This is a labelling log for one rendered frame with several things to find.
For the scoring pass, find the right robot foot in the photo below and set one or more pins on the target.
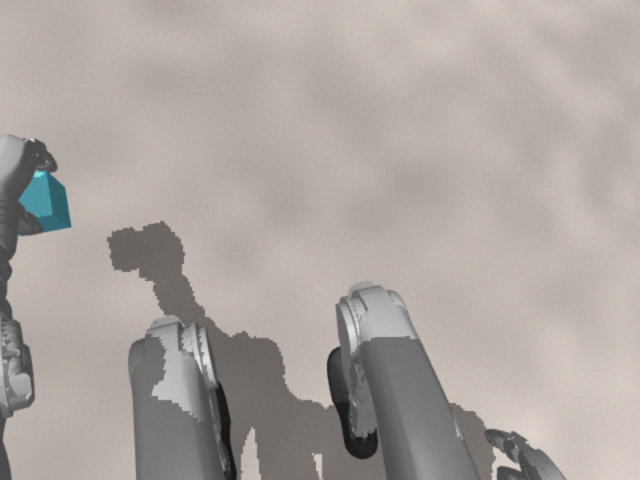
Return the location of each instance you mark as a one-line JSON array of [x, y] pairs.
[[361, 448]]

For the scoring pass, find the left robot arm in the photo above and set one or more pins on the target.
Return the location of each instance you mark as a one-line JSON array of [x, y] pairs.
[[16, 371]]

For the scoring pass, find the right robot hand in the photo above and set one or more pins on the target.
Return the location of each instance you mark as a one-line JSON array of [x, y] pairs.
[[534, 464]]

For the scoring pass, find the left robot hand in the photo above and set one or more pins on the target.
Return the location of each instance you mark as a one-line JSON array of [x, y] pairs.
[[19, 159]]

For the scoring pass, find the cube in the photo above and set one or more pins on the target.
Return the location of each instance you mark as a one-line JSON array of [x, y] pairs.
[[45, 197]]

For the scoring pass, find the left robot foot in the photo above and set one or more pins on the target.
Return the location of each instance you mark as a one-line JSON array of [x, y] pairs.
[[230, 472]]

